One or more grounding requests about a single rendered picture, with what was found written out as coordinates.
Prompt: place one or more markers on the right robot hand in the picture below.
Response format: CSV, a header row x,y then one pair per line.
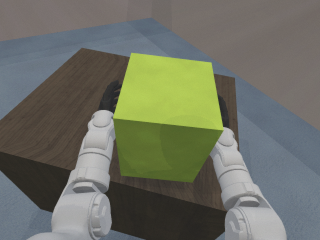
x,y
223,112

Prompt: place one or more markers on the left robot hand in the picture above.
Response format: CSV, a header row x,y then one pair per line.
x,y
107,102

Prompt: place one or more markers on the carton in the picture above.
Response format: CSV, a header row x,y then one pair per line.
x,y
167,118

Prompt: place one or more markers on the robot right upper arm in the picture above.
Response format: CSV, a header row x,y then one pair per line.
x,y
253,223

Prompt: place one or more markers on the left robot forearm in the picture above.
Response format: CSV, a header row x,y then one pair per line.
x,y
91,173

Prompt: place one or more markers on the robot left upper arm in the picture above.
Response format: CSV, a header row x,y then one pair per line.
x,y
79,216

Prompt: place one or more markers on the pedestal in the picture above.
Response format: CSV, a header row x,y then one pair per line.
x,y
40,141

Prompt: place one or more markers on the right robot forearm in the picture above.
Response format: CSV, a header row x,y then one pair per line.
x,y
238,189

